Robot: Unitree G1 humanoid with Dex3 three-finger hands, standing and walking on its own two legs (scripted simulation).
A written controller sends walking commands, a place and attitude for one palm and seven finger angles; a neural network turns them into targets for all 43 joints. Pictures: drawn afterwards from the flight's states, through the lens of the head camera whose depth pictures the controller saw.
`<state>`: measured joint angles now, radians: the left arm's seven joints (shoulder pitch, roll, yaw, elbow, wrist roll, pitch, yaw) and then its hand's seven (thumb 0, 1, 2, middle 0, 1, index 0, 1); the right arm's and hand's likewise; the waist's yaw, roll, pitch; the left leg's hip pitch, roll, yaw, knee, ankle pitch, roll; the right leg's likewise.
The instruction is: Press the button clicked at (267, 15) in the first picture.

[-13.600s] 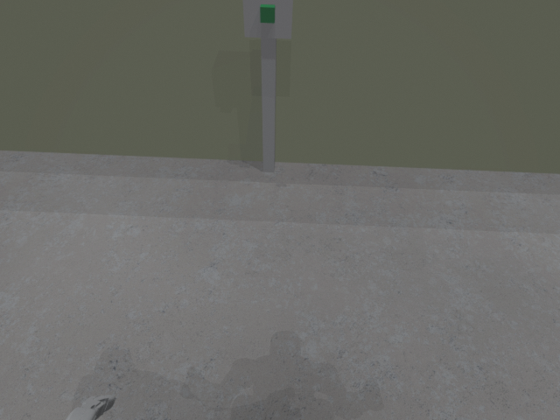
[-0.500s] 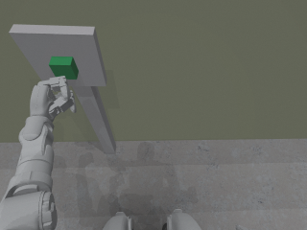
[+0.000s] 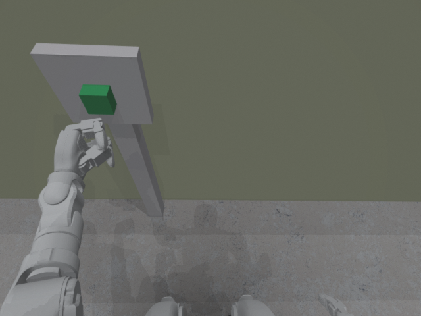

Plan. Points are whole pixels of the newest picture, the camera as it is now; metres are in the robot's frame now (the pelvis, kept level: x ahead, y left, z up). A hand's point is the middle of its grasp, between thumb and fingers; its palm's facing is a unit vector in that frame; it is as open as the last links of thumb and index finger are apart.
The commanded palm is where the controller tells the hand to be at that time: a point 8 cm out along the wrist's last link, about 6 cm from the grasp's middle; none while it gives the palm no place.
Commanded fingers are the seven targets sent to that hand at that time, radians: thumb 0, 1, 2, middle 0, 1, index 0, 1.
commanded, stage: aim a knuckle at the button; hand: left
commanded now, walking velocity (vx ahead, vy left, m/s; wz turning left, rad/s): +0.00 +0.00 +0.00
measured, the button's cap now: (99, 98) +0.51 +0.22 +0.09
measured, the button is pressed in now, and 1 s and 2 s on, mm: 0 7 2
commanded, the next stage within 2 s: press the button with the knuckle in 0.04 s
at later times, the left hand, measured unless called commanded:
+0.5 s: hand (111, 133) +0.44 +0.19 +0.06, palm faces +0.01 -1.00 -0.02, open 3.1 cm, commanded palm +0.41 +0.25 +0.06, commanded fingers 0.00 0.90 0.90 -1.30 -1.50 -1.30 -1.50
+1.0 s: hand (111, 129) +0.46 +0.20 +0.06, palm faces +0.00 -1.00 -0.01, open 3.3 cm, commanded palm +0.45 +0.25 +0.06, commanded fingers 0.00 0.90 0.90 -1.30 -1.50 -1.30 -1.50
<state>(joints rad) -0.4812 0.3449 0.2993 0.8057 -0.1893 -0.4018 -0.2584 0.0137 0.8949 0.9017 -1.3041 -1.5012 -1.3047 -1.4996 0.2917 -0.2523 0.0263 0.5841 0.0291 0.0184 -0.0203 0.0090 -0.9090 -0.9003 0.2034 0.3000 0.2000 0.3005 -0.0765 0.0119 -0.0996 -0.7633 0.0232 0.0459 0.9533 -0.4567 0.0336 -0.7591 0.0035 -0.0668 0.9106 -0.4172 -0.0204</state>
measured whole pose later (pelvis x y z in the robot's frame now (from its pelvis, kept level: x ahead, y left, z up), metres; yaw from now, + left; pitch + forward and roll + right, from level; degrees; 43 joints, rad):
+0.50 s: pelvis +0.00 -0.01 +0.00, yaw +0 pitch +17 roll -1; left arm -0.62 0.42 0.35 0.94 -0.18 -0.40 -0.29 0.01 0.90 0.90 -1.30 -1.50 -1.30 -1.50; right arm 0.32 -0.26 0.03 0.62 0.03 0.03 -0.03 0.01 -0.91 -0.90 0.20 0.30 0.20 0.30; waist -0.11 0.01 -0.10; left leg -0.81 0.03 0.04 0.97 -0.46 0.02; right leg -0.81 0.01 -0.07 0.93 -0.43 -0.03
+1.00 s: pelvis -0.01 +0.00 -0.01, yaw +0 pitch +18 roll -2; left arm -0.75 0.46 0.37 1.10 -0.14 -0.43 -0.29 0.03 0.86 0.91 -1.30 -1.50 -1.40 -1.50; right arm 0.33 -0.26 0.04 0.63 0.02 0.04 -0.03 0.01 -0.91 -0.90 0.20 0.30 0.20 0.30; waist -0.13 0.01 -0.10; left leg -0.87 0.03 0.03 1.01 -0.46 0.03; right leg -0.85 0.01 -0.08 0.95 -0.42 -0.02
